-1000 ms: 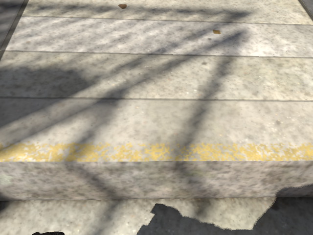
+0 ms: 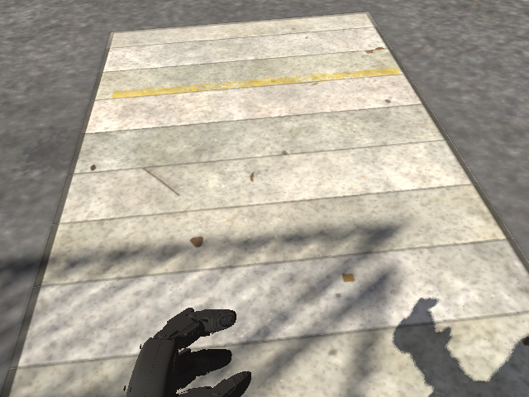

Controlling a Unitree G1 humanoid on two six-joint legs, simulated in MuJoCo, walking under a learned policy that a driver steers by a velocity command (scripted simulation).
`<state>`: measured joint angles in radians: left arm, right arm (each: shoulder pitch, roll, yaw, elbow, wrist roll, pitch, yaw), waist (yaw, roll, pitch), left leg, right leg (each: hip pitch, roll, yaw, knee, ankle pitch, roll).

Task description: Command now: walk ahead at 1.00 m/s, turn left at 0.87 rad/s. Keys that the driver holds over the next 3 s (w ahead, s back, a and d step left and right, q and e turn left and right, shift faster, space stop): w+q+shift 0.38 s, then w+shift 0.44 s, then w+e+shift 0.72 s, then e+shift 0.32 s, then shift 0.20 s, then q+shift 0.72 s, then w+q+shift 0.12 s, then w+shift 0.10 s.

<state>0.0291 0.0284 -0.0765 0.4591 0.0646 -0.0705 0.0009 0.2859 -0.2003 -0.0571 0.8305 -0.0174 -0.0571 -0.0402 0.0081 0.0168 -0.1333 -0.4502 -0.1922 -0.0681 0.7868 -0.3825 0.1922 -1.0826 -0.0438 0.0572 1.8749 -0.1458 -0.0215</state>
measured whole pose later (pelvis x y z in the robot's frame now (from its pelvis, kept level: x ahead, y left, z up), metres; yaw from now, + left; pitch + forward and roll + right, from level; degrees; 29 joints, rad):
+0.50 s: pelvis +0.27 -0.12 +0.18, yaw +25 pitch +0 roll -2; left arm 0.40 0.22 0.06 0.90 0.04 -0.07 0.02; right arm 0.09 -0.22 -0.08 0.62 -0.02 -0.05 0.05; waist 0.00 0.06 -0.09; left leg -0.95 -0.11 -0.10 1.90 -0.10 0.13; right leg -0.42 -0.10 -0.17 1.08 -0.63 0.02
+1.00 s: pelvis +0.63 +0.07 +0.25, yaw +27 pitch +1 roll +3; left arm 0.23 0.24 0.04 0.74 0.00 -0.06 -0.01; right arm 0.47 -0.24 -0.07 0.87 -0.04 -0.10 0.01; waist -0.03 -0.04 -0.04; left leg -0.12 -0.10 0.15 0.43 -0.34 0.08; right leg -0.63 -0.10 0.09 1.33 -0.21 -0.09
